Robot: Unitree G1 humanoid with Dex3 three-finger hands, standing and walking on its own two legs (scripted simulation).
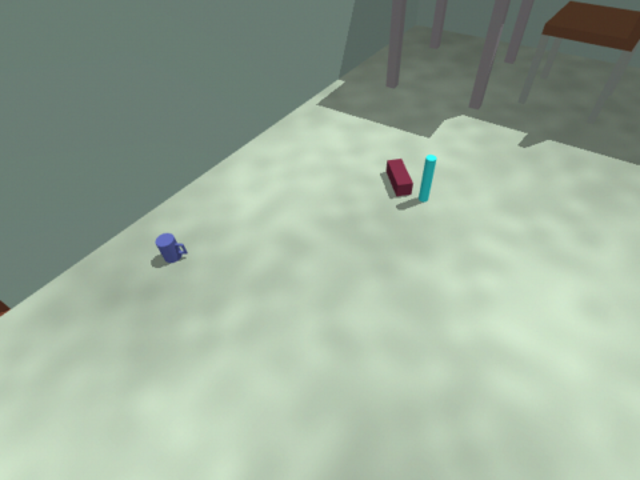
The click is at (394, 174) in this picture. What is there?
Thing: lying carton
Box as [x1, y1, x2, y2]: [386, 159, 412, 195]
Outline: 387,160 386,171 396,195 410,194 412,182 401,159
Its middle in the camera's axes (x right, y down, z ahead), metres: +0.38 -0.31 +1.91
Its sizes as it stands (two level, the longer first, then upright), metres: 0.198 0.074 0.070
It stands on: the floor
